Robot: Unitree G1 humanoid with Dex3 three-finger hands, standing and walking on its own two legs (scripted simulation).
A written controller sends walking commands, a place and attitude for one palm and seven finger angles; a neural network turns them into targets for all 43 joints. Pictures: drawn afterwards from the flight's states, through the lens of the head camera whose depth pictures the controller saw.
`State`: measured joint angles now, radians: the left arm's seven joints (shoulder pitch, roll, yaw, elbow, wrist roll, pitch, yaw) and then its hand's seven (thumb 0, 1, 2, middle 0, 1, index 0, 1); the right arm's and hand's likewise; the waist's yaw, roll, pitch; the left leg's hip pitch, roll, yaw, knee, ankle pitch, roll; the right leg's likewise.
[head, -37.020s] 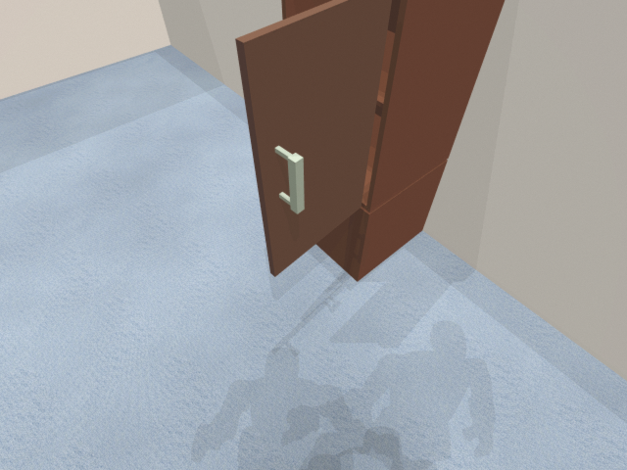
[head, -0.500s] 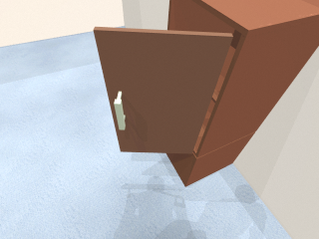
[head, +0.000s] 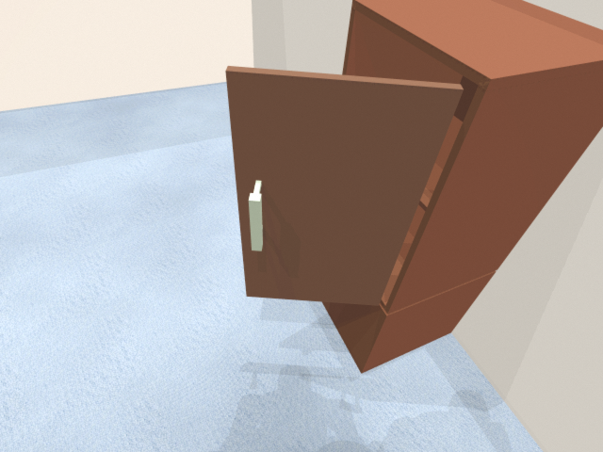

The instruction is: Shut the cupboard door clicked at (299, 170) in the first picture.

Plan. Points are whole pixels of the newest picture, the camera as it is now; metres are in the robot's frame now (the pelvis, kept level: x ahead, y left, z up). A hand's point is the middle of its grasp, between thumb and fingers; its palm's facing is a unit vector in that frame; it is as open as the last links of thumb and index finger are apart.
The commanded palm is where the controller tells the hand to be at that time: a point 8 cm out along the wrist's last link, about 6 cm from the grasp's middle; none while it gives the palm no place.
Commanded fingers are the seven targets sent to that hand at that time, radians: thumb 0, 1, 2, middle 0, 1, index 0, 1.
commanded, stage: shuffle to correct the standing spot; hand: left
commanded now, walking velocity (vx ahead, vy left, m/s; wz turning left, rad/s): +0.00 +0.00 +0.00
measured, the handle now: (257, 216) +0.53 +0.12 -0.02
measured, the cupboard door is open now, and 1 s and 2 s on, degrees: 63 63 63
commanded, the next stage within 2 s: come to a stop and stand still in 0.66 s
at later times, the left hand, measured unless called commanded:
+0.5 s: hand out of the picture -0.02 +0.13 -0.19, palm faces +0.04 -0.99 -0.12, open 7.4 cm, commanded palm none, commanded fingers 0.00 0.90 0.90 -0.20 -0.30 -0.20 -0.30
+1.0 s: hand out of the picture +0.13 +0.10 -0.18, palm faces +0.03 -0.98 -0.19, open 7.3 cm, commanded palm none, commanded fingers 0.00 0.90 0.90 -0.20 -0.30 -0.20 -0.30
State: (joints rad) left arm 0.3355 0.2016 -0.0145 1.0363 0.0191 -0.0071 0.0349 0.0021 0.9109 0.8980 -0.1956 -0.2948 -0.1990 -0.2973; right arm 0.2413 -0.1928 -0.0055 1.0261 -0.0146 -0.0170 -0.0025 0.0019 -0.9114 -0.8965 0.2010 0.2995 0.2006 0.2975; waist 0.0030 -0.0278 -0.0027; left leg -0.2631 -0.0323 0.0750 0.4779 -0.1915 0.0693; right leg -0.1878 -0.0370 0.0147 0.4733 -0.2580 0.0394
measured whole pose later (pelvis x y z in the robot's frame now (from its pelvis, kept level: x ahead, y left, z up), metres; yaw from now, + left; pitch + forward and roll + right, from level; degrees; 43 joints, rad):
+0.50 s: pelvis +0.03 -0.03 -0.01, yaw -1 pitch +0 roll -2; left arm 0.45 0.15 0.02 1.05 0.02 0.00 0.01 0.00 0.91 0.90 -0.19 -0.29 -0.20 -0.30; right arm 0.32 -0.15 -0.03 1.08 -0.02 -0.01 -0.02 0.00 -0.91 -0.90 0.20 0.30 0.20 0.30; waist 0.00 -0.03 -0.01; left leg -0.32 0.05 0.05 0.63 -0.32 0.03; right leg -0.20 0.02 -0.03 0.54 -0.34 -0.01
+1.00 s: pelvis +0.09 -0.08 -0.01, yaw +0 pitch -1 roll -1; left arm 0.25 0.17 0.03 1.02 0.02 -0.02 0.04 0.01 0.93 0.90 -0.19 -0.29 -0.20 -0.30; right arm 0.29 -0.13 -0.02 1.10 -0.01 0.00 -0.02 0.00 -0.91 -0.90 0.20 0.30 0.20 0.30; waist -0.01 -0.02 0.05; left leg -0.27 0.03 0.08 0.59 -0.32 -0.01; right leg -0.24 -0.03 -0.15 0.54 -0.27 -0.02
